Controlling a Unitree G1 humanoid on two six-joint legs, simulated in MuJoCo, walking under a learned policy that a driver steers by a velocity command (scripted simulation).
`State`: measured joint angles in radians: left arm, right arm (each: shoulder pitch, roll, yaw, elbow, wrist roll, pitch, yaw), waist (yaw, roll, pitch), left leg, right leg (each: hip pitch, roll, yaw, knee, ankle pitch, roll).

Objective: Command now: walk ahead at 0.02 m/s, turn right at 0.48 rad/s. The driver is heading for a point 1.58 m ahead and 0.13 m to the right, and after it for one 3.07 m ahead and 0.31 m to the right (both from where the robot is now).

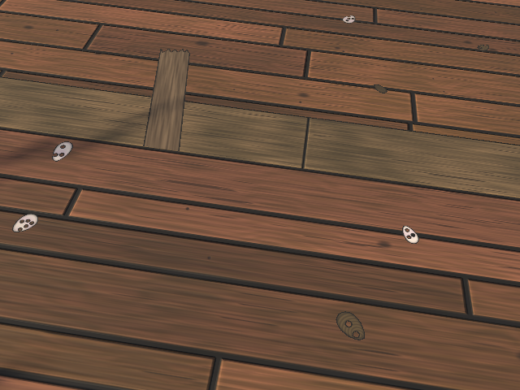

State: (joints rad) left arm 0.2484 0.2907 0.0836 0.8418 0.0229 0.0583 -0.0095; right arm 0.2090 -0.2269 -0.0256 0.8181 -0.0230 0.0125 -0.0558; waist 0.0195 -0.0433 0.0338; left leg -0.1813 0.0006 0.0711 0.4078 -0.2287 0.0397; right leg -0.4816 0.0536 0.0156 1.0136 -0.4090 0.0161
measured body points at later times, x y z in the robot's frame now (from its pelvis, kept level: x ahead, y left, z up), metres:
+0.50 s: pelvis -0.01 -0.04 +0.00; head +0.02 -0.07 +0.45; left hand +0.17 +0.20 -0.10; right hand +0.01 -0.34 -0.13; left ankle +0.04 +0.10 -0.68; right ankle -0.03 -0.11 -0.74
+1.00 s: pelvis -0.02 -0.04 +0.00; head +0.02 -0.04 +0.44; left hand +0.14 +0.23 -0.12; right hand +0.04 -0.33 -0.13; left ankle +0.03 +0.08 -0.74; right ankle -0.05 -0.14 -0.73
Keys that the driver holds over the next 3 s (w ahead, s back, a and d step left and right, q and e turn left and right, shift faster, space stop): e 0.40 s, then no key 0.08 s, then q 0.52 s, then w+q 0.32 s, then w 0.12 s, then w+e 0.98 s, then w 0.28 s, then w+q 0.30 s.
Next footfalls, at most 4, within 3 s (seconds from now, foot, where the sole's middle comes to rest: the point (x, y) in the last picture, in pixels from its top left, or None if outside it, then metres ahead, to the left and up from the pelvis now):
0.20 right None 0.01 -0.12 -0.78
0.68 left None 0.07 0.07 -0.78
1.02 right None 0.00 -0.14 -0.78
1.54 left None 0.22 0.13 -0.78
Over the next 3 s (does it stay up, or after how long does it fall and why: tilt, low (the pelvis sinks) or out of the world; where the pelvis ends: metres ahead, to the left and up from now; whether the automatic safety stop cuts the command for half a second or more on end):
stays up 0.88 -0.03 0.00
